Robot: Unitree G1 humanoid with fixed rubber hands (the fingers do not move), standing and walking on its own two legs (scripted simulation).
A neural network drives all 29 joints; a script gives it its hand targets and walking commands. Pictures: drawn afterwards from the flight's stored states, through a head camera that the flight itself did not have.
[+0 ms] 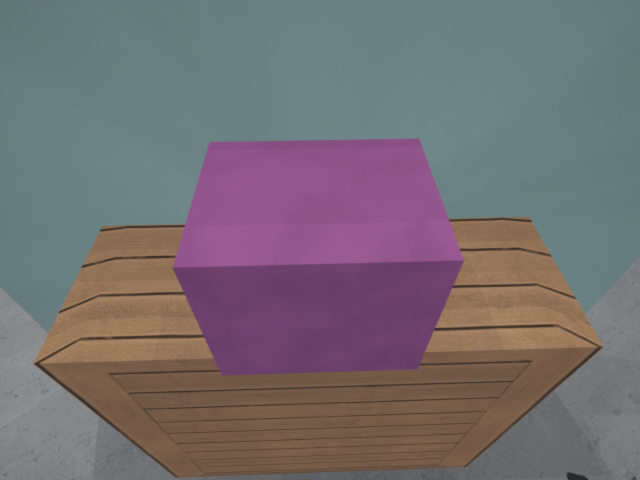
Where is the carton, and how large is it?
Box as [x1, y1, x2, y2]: [173, 139, 463, 375]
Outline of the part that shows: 418,139 209,142 173,264 173,269 222,375 417,368 463,261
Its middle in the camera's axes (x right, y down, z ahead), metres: -0.01 +0.02 +0.51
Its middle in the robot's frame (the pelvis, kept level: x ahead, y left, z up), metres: +0.39 +0.02 +0.08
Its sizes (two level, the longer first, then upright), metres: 0.271 0.207 0.236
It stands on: a pedestal, 0.71 m high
